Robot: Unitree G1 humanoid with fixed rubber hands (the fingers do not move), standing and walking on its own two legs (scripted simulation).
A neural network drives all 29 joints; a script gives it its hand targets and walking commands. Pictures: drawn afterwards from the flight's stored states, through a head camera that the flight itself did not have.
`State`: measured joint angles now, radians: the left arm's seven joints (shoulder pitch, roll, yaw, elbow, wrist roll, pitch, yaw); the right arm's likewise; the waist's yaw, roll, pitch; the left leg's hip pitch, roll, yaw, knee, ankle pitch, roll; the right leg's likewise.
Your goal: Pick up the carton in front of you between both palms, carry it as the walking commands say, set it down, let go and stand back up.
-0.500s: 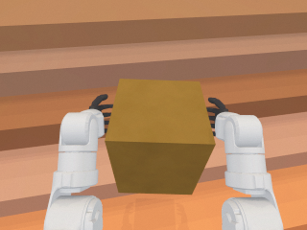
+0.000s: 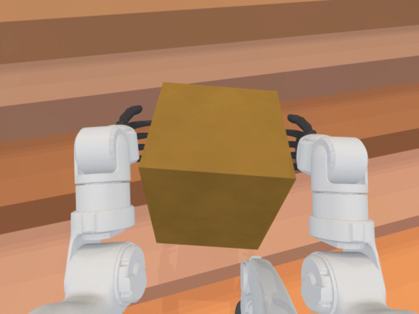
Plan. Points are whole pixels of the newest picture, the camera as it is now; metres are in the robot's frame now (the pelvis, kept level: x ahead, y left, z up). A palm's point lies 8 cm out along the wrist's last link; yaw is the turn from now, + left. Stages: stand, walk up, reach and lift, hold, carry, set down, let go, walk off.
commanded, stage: carry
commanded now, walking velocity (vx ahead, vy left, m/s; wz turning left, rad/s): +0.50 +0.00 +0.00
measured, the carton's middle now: (213, 171) +0.39 -0.02 +0.08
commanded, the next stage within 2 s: none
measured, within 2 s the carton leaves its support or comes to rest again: neither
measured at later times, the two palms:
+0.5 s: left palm out of the picture +0.69 +0.07 +0.41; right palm out of the picture +0.72 -0.22 +0.39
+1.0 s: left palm out of the picture +1.08 -0.02 +0.51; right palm out of the picture +1.05 -0.32 +0.53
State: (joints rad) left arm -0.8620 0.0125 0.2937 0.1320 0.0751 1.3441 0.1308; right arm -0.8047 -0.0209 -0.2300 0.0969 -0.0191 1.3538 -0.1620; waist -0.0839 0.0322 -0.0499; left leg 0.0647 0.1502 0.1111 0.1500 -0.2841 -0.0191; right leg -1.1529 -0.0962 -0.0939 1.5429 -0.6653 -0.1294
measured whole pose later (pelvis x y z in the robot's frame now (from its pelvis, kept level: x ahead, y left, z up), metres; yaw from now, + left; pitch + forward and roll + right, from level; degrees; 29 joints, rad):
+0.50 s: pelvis +0.33 -0.09 +0.17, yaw +0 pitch +4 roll +5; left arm -0.96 0.05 0.31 0.14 0.00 1.34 0.14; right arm -0.98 -0.02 -0.28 0.11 -0.13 1.40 -0.12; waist 0.11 0.01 -0.07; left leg -1.24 0.02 0.18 1.79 -0.47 0.16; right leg 0.00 -0.01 -0.06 0.30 -0.36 -0.11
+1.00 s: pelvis +0.68 -0.16 +0.34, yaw -2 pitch +5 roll -4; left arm -0.95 0.04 0.36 0.19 0.13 1.38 0.09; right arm -0.98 -0.01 -0.28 0.28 -0.06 1.35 -0.13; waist -0.09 -0.01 -0.04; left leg 0.04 0.10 0.07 0.18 -0.26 0.03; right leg -1.21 -0.10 -0.14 1.49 -0.45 -0.14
